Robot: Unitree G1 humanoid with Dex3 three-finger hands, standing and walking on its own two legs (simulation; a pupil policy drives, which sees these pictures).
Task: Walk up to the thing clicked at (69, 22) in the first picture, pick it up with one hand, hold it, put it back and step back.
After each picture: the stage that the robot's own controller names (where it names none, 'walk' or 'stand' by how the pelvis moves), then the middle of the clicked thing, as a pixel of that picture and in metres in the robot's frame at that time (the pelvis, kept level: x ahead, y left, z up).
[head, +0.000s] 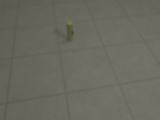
stand; (70, 31) +1.39 +0.11 -0.66
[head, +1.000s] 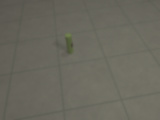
walk; (69, 44) +1.27 +0.22 -0.65
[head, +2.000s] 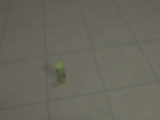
walk; (61, 73) +0.78 +0.23 -0.65
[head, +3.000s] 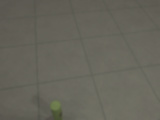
walk; (57, 112) +0.45 +0.17 -0.63
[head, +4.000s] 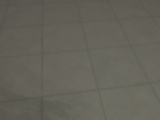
stand; out of the picture +0.33 +0.15 -0.65
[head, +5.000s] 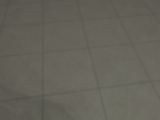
stand; out of the picture +0.33 +0.15 -0.66
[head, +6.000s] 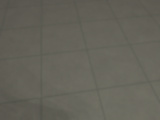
stand; out of the picture +0.34 +0.17 -0.66
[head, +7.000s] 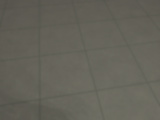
stand; out of the picture +0.33 +0.17 -0.66
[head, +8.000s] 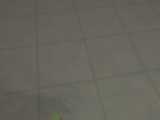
go down; out of the picture +0.34 +0.17 -0.65
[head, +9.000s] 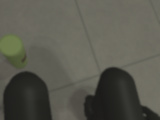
go down; (16, 54) +0.41 +0.22 -0.23
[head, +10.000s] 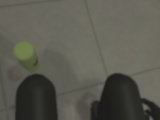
close in; (28, 58) +0.41 +0.21 -0.25
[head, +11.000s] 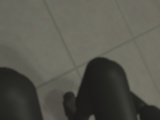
close in; out of the picture +0.39 +0.25 -0.16
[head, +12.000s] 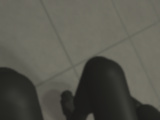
close; out of the picture +0.40 +0.26 -0.15
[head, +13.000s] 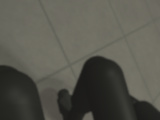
lift; out of the picture +0.37 +0.25 -0.16
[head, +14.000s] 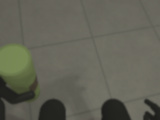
lift; (23, 80) +0.31 +0.18 +0.03
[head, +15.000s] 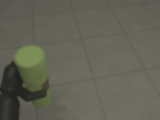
hold; (36, 81) +0.31 +0.15 +0.06
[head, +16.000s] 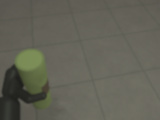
hold; (37, 84) +0.31 +0.16 +0.05
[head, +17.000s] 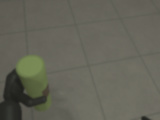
crouch; (37, 87) +0.31 +0.15 -0.01
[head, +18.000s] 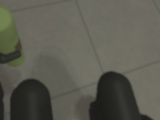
lower; (7, 43) +0.43 +0.20 -0.05
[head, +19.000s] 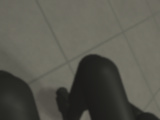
lower; out of the picture +0.41 +0.26 -0.16
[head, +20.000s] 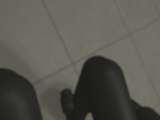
lower; out of the picture +0.39 +0.26 -0.16
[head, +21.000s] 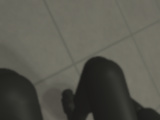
lower; out of the picture +0.38 +0.25 -0.16
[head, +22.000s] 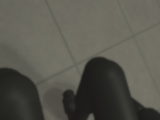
lower; out of the picture +0.37 +0.25 -0.15
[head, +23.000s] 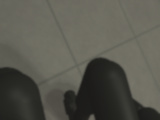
open; out of the picture +0.37 +0.24 -0.16
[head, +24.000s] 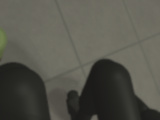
stand; out of the picture +0.37 +0.23 -0.16
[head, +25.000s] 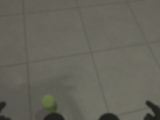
stand; (50, 104) +0.34 +0.17 -0.50
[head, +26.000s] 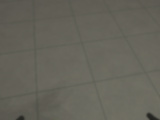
stand; out of the picture +0.33 +0.16 -0.60
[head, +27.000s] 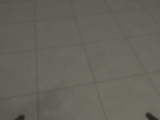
stand; out of the picture +0.32 +0.16 -0.60
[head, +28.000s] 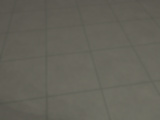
stand; out of the picture +0.35 +0.14 -0.65
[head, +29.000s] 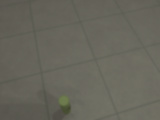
walk; (65, 105) +0.40 +0.13 -0.63
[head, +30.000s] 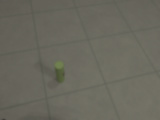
walk; (60, 72) +0.66 +0.14 -0.62
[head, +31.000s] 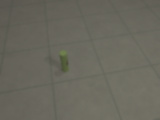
stand; (64, 61) +0.96 +0.22 -0.64
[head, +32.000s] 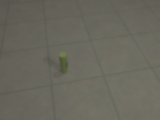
stand; (63, 63) +0.92 +0.17 -0.65
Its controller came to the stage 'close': yes
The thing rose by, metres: 0.68
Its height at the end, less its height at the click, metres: +0.00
